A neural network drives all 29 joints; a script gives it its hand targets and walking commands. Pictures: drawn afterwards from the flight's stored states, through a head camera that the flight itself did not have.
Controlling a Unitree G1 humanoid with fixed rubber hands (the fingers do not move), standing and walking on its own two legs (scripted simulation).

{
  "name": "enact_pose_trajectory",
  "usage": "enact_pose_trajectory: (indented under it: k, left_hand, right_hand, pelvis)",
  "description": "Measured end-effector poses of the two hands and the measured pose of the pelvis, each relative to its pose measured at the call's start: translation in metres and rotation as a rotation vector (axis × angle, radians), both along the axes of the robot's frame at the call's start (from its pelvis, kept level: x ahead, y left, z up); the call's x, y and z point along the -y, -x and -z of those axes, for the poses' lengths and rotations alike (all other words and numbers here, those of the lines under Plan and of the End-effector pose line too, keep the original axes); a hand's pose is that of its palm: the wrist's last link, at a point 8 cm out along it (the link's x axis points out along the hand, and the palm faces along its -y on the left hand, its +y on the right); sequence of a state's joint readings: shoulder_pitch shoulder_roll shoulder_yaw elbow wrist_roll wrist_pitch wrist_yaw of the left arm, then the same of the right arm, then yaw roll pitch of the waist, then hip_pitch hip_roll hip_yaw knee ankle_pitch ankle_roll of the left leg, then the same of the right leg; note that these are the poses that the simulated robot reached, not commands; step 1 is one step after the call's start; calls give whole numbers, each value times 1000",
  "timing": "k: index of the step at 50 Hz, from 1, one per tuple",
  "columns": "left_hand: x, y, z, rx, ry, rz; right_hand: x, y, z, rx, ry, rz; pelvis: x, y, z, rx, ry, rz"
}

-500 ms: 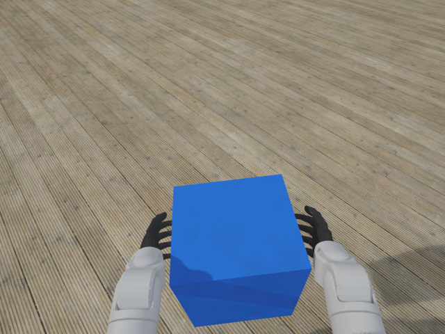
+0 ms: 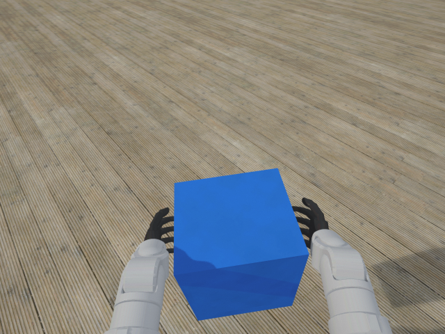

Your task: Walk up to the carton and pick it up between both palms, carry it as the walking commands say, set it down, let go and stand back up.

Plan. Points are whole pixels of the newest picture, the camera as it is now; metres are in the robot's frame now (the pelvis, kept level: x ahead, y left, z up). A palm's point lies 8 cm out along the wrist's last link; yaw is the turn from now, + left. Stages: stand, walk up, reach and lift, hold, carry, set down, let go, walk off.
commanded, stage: set down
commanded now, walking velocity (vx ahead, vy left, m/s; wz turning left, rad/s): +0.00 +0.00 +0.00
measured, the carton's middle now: (236, 247) +0.32 +0.00 -0.06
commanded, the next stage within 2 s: none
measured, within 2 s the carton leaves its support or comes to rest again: neither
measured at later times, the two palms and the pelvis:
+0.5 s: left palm (166, 243) +0.32 +0.15 -0.04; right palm (311, 237) +0.33 -0.16 -0.03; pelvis +0.05 -0.01 +0.00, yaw +0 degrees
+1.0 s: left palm (168, 262) +0.33 +0.16 -0.14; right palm (294, 257) +0.33 -0.14 -0.14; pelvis -0.01 +0.01 -0.05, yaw +0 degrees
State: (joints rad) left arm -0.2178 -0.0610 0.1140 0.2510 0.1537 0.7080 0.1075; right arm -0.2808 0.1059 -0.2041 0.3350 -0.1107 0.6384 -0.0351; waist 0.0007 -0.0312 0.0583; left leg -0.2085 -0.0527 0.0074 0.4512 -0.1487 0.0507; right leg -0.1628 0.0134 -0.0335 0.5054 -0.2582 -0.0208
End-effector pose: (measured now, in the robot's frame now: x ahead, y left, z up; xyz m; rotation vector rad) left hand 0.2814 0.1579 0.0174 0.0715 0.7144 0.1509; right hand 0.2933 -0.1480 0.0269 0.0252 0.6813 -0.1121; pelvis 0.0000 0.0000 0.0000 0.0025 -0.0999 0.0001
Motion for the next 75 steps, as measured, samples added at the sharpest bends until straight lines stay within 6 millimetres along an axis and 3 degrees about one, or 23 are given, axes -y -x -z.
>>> enact_pose_trajectory:
  k: [7,14,19,26,31,43,51,62,75]
  left_hand:
    - [0,-24,22,-33,1,-3]
    - [2,-55,20,37,11,4]
    - [5,-57,27,34,15,6]
    - [8,-37,62,-54,20,16]
    - [4,-30,76,-28,19,16]
    - [-6,-46,131,19,52,-20]
    - [-5,-50,165,12,45,-21]
    - [4,-66,178,51,16,-23]
    - [-2,-51,254,-17,1,3]
  right_hand:
    - [0,-23,24,-33,-3,2]
    - [1,-49,22,34,3,12]
    - [5,-51,28,34,21,-2]
    - [8,-31,64,-57,17,2]
    - [5,-23,79,-35,19,1]
    - [-6,-35,135,8,-9,41]
    - [-6,-44,165,4,9,15]
    - [4,-61,186,42,13,-8]
    - [-2,-49,257,-23,84,-53]
  pelvis:
    - [2,-23,-1,-51,-8,7]
    - [4,-47,-2,-127,-12,4]
    - [5,-57,-2,-153,-14,-8]
    - [5,-46,-1,-203,-10,-7]
    - [2,-32,3,-276,-1,-3]
    - [-8,6,34,-461,10,2]
    - [-7,6,53,-589,7,2]
    - [4,-3,72,-693,-9,-4]
    - [7,4,99,-821,-10,8]
